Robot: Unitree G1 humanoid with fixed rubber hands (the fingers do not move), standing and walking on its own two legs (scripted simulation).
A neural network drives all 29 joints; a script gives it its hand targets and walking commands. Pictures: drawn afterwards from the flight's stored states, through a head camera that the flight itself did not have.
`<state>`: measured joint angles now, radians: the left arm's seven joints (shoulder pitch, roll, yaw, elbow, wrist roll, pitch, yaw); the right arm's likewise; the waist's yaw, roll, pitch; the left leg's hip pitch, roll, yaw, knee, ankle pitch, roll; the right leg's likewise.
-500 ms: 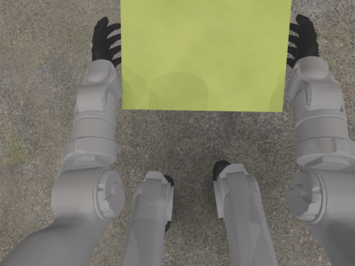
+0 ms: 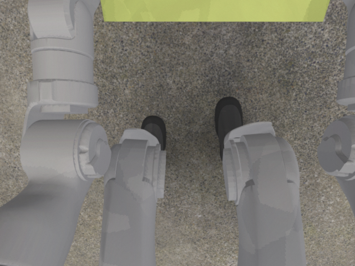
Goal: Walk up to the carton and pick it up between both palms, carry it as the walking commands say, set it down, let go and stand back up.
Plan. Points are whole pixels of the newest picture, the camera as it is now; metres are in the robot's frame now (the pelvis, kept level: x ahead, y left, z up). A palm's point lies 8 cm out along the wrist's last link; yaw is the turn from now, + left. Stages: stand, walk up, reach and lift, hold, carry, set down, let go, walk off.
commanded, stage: set down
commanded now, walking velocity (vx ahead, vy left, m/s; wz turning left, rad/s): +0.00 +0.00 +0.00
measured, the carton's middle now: out of the picture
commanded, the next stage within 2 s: none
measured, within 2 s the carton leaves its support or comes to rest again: rests again in 1.20 s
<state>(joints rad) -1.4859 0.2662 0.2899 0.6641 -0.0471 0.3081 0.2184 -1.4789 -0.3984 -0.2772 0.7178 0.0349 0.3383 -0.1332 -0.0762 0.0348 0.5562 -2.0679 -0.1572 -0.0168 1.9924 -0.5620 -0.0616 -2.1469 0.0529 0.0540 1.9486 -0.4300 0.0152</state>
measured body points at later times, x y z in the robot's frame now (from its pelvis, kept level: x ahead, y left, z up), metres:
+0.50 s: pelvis +0.02 +0.00 -0.05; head +0.40 -0.03 +0.20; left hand +0.59 +0.13 -0.23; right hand +0.56 -0.26 -0.23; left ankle +0.12 +0.11 -0.40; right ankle +0.15 -0.12 -0.40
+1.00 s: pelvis +0.01 -0.01 -0.07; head +0.38 -0.04 +0.17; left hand +0.58 +0.13 -0.24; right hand +0.55 -0.27 -0.25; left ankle +0.12 +0.11 -0.40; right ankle +0.15 -0.12 -0.40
